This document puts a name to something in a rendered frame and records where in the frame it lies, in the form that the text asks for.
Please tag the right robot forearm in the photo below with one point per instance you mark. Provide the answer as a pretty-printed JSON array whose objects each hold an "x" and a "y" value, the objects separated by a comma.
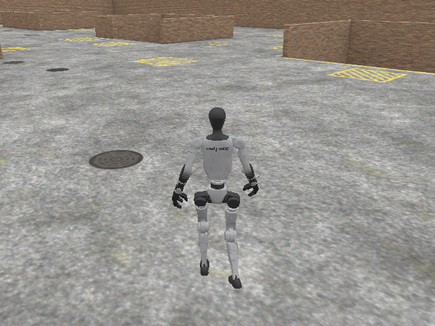
[{"x": 251, "y": 177}]

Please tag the robot right foot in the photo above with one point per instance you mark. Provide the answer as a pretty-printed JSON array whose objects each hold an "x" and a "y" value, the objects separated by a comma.
[{"x": 236, "y": 283}]

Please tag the left robot forearm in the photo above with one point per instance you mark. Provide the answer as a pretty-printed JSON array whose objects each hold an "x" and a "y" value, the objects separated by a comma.
[{"x": 181, "y": 181}]

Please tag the robot right thigh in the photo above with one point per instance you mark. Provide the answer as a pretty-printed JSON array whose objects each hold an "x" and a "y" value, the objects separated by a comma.
[{"x": 231, "y": 212}]

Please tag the robot left hand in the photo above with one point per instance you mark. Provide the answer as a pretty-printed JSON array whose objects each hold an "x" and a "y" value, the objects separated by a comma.
[{"x": 176, "y": 197}]

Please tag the robot right upper arm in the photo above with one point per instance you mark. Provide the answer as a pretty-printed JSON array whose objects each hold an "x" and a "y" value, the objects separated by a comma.
[{"x": 239, "y": 144}]

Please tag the robot right hand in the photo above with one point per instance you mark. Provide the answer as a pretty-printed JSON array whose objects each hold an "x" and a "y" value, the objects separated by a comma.
[{"x": 248, "y": 186}]

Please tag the robot left upper arm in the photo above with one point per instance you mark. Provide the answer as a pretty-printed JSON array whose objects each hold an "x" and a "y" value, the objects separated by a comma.
[{"x": 192, "y": 154}]

